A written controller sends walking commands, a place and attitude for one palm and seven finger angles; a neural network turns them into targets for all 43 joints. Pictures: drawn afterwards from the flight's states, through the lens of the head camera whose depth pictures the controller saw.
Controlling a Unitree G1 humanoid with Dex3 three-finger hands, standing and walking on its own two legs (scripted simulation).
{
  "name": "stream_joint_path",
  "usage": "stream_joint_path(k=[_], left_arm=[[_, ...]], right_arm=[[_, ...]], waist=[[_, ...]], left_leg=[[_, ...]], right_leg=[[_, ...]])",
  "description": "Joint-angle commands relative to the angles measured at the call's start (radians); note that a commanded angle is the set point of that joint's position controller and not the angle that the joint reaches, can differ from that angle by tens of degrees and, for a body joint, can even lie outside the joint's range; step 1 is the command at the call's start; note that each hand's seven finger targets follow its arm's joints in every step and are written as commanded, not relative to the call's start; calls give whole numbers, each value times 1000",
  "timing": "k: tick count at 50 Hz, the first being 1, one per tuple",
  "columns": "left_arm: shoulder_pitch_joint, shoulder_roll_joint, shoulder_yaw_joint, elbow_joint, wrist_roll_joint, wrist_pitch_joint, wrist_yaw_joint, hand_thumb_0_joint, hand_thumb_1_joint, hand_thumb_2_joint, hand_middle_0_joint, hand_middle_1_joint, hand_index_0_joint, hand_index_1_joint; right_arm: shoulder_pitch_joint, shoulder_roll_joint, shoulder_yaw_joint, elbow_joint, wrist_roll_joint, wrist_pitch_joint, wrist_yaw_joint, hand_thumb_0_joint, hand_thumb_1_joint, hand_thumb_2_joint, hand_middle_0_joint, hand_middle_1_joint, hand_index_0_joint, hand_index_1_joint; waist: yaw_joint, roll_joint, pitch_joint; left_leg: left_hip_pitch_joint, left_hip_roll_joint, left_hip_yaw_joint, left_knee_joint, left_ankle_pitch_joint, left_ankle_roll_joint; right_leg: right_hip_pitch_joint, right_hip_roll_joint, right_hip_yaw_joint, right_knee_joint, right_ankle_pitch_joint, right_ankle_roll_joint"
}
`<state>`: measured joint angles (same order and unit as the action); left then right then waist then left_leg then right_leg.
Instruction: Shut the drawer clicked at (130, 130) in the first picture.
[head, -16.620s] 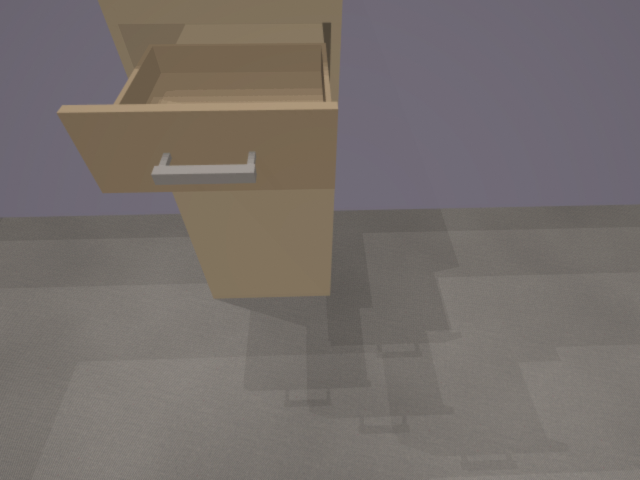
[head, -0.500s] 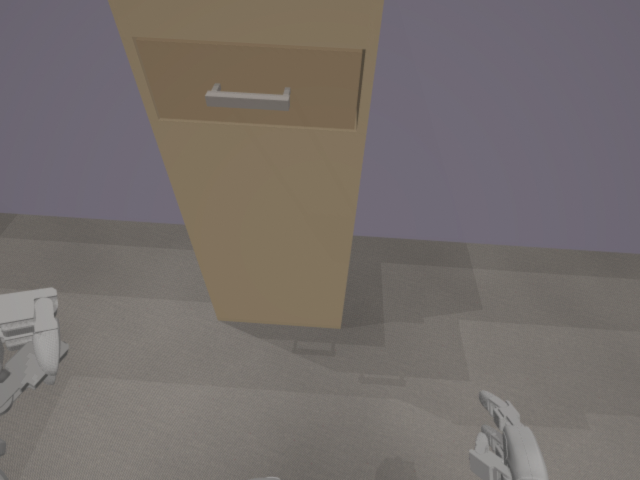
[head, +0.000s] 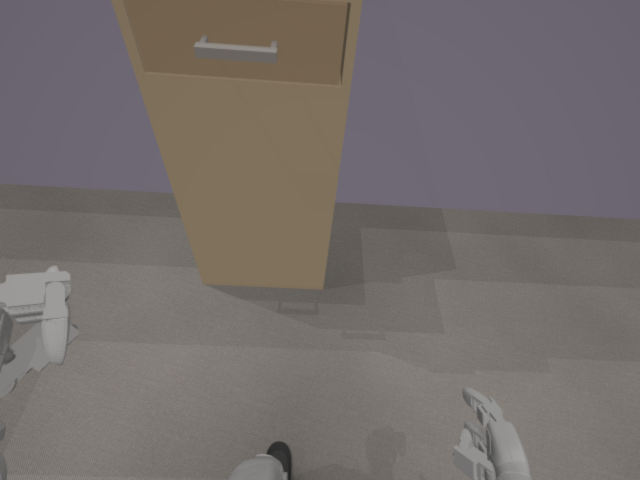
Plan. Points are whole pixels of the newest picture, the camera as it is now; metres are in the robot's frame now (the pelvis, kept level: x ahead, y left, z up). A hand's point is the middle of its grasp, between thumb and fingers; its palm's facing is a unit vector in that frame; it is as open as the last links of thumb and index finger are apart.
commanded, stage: stop stepping back and stand still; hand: left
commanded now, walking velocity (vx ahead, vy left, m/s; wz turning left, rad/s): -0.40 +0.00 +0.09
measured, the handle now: (238, 47) +0.79 +0.22 +0.13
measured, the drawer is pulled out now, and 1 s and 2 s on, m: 0.00 0.00 0.00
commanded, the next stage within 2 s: none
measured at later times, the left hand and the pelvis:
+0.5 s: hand out of the picture +0.08 +0.25 +0.19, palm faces +0.42 -0.83 -0.38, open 3.3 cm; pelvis -0.11 +0.01 +0.01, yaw +4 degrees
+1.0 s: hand out of the picture +0.04 +0.23 +0.19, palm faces +0.46 -0.78 -0.42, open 3.3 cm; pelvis -0.13 -0.01 +0.01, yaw +5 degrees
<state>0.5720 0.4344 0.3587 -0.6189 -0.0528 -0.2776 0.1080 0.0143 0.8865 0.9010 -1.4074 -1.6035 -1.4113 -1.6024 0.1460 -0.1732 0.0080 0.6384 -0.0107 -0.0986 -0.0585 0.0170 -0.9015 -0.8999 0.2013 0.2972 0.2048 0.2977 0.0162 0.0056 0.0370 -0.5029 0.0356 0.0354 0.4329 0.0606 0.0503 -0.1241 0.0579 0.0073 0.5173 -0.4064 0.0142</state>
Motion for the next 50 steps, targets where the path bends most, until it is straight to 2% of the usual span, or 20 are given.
stream_joint_path(k=[1, 3, 5, 6, 7, 8, 11, 16, 18, 20, 21, 29, 30, 31, 32, 34, 38, 44, 48, 50], left_arm=[[58, 172, 175, -204, -40, -52, 9, 0, 900, 900, -1400, -1600, -1400, -1600], [79, 173, 205, -207, -50, -38, 16, 0, 900, 900, -1400, -1600, -1400, -1600], [185, 171, 224, -169, -53, -22, 21, 0, 900, 900, -1400, -1600, -1400, -1600], [200, 183, 217, -173, -45, -12, 24, 0, 900, 900, -1400, -1600, -1400, -1600], [179, 190, 209, -177, -49, 4, 30, 0, 900, 900, -1400, -1600, -1400, -1600], [128, 166, 200, -161, -35, 20, 37, 0, 900, 900, -1400, -1600, -1400, -1600], [16, 122, 155, -116, -18, 45, 28, 0, 900, 900, -1400, -1600, -1400, -1600], [-193, 36, 6, -79, 48, 26, 71, 0, 900, 900, -1400, -1600, -1400, -1600], [-217, 59, 8, -205, 49, 8, 79, 0, 900, 900, -1400, -1600, -1400, -1600], [-121, 125, 67, -249, 48, 11, 77, 0, 900, 900, -1400, -1600, -1400, -1600], [-147, 142, 67, -350, 28, 0, 62, 0, 900, 900, -1400, -1600, -1400, -1600], [152, 104, 143, -67, 11, 48, 62, 0, 900, 900, -1400, -1600, -1400, -1600], [126, 118, 146, -39, 15, 58, 61, 0, 900, 900, -1400, -1600, -1400, -1600], [101, 138, 158, -20, 7, 71, 55, 0, 900, 900, -1400, -1600, -1400, -1600], [11, 137, 154, -36, -9, 59, 48, 0, 900, 900, -1400, -1600, -1400, -1600], [-79, 145, 163, -49, 10, 33, 48, 0, 900, 900, -1400, -1600, -1400, -1600], [-67, 77, 67, -50, 23, 24, 42, 0, 900, 900, -1400, -1600, -1400, -1600], [-60, 123, 85, -197, 50, 7, 85, 0, 900, 900, -1400, -1600, -1400, -1600], [-20, 102, 112, -186, 40, -19, 95, 0, 900, 900, -1400, -1600, -1400, -1600], [33, 109, 133, -96, 28, -10, 80, 0, 900, 900, -1400, -1600, -1400, -1600]], right_arm=[[-58, -164, -60, -190, -7, -79, -5, 0, -900, -900, 200, 300, 200, 300], [-79, -161, -58, -198, -19, -70, -2, 0, -900, -900, 200, 300, 200, 300], [-75, -147, -63, -227, 0, -46, 2, 0, -900, -900, 200, 300, 200, 300], [-62, -137, -70, -222, 23, -28, 2, 0, -900, -900, 200, 300, 200, 300], [-72, -140, -80, -212, 29, -11, 0, 0, -900, -900, 200, 300, 200, 300], [-73, -146, -84, -178, 15, 6, -1, 0, -900, -900, 200, 300, 200, 300], [-66, -104, -48, -194, 19, 4, -21, 0, -900, -900, 200, 300, 200, 300], [-13, -156, -40, -123, -1, -97, -65, 0, -900, -900, 200, 300, 200, 300], [10, -193, -52, -160, 4, -117, -62, 0, -900, -900, 200, 300, 200, 300], [35, -173, -58, -185, 3, -119, -41, 0, -900, -900, 200, 300, 200, 300], [29, -126, -41, -169, -5, -130, -30, 0, -900, -900, 200, 300, 200, 300], [-41, -138, -44, -195, 11, -41, -2, 0, -900, -900, 200, 300, 200, 300], [-53, -136, -49, -202, 14, -17, -7, 0, -900, -900, 200, 300, 200, 300], [-54, -129, -58, -203, 19, 0, -9, 0, -900, -900, 200, 300, 200, 300], [-58, -144, -61, -186, 11, -4, -13, 0, -900, -900, 200, 300, 200, 300], [-36, -136, -50, -148, 8, -17, -4, 0, -900, -900, 200, 300, 200, 300], [-42, -143, -41, -139, 0, -33, -25, 0, -900, -900, 200, 300, 200, 300], [-5, -146, -45, -149, -13, -88, -54, 0, -900, -900, 200, 300, 200, 300], [14, -176, -51, -176, 1, -79, -40, 0, -900, -900, 200, 300, 200, 300], [-4, -157, -49, -169, 19, -69, -30, 0, -900, -900, 200, 300, 200, 300]], waist=[[7, 282, -292], [13, 282, -186], [19, 209, -173], [-2, -58, -160], [10, -291, -75], [-5, -247, 15], [-54, -141, -8], [-28, 7, -33], [-19, 274, -116], [-17, 196, -199], [-42, 317, -156], [-11, 140, -47], [-5, -32, -27], [-8, -289, -23], [-19, -278, 24], [-47, -202, -89], [-36, -127, -25], [-9, -42, -85], [-13, 228, -71], [-4, 176, -107]], left_leg=[[421, 216, -275, -221, 36, 68], [104, 213, -247, -369, -457, 26], [49, 67, -66, -178, -526, -59], [218, -64, 47, 233, -468, -109], [203, -141, -49, 661, -472, -117], [58, -100, -117, 870, -443, -98], [68, 31, -84, 660, -371, -84], [285, -1, 4, -9, -392, -18], [404, 149, -226, -119, -278, 34], [527, 218, -261, -70, 132, 65], [501, 211, -375, -143, 150, 49], [-105, 129, -105, -80, -726, 19], [-190, 41, -44, 159, -722, -9], [-219, -52, 7, 501, -626, -34], [-195, -38, -40, 684, -552, -41], [-124, -14, -55, 721, -443, -43], [58, -8, 22, 547, -353, -41], [303, -39, 69, 58, -402, 1], [303, 188, -292, -156, -446, 95], [182, 189, -229, -132, -358, 71]], right_leg=[[-186, 38, -9, 229, -215, 6], [-19, 34, -39, 174, -197, -39], [31, -3, -70, -91, -91, -60], [-277, -189, 106, -324, -193, -89], [-598, -438, 447, -486, -451, -194], [-662, -457, 417, -481, -430, -226], [-511, -303, 123, -326, -211, -133], [-251, -235, 46, -176, -72, -78], [-262, -117, -25, 110, 49, -21], [-340, -58, -81, 265, 9, -8], [-406, -52, -64, 341, -91, 2], [120, -44, -89, -4, -47, -49], [112, -125, 91, -143, -183, -105], [-4, -349, 482, -361, -413, -197], [-109, -422, 515, -406, -304, -202], [-98, -365, 395, -351, -228, -144], [-310, -307, 198, -420, -295, -111], [-214, -287, 145, -326, -231, -105], [-216, -104, 26, 16, 41, 1], [-89, -93, -5, 40, 80, 18]])
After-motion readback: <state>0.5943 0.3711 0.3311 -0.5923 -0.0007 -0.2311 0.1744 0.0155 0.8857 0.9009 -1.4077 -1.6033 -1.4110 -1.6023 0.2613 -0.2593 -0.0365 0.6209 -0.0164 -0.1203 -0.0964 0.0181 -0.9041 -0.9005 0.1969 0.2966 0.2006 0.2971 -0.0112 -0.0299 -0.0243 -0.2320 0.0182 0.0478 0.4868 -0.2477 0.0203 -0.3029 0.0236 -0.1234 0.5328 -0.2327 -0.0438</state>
